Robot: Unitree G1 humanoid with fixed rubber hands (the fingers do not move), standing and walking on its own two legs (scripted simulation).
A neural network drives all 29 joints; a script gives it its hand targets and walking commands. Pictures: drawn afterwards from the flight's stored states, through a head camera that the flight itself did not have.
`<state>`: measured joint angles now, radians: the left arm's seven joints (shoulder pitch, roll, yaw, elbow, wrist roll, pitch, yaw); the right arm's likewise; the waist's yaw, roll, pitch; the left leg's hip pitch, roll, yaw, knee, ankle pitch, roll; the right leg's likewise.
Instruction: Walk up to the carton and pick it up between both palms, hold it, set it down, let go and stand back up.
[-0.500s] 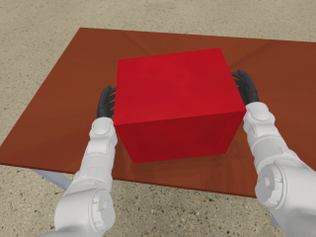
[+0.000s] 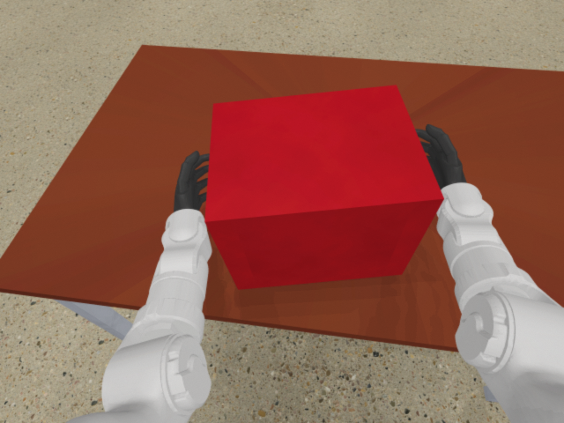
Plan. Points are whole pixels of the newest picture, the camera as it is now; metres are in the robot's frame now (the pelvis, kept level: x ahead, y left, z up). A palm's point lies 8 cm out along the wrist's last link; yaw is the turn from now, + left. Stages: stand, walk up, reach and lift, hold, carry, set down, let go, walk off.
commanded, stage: set down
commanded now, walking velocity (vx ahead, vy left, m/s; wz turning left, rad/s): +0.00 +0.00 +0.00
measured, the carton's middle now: (312, 193) +0.48 +0.02 +0.01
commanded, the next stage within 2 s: none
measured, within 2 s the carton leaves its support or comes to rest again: neither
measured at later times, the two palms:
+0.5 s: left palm (192, 205) +0.41 +0.20 +0.05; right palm (447, 189) +0.46 -0.17 +0.07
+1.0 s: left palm (194, 213) +0.42 +0.20 +0.01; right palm (438, 187) +0.48 -0.17 +0.05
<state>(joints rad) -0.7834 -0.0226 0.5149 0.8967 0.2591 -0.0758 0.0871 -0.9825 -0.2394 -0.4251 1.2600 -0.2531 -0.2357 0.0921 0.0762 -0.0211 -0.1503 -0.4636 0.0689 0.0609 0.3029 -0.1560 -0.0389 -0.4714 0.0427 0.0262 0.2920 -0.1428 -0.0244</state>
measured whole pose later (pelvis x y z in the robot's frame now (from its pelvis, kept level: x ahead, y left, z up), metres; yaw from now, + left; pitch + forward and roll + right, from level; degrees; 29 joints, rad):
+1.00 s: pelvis -0.01 +0.00 -0.01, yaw +0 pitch +28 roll +0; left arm -0.89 0.09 0.26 1.16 -0.05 -0.17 0.15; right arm -1.03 -0.33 -0.15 1.32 0.15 -0.19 0.11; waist 0.10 -0.02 -0.25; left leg -0.69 0.07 0.06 0.35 -0.14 -0.04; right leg -0.69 0.05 0.03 0.31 -0.12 -0.02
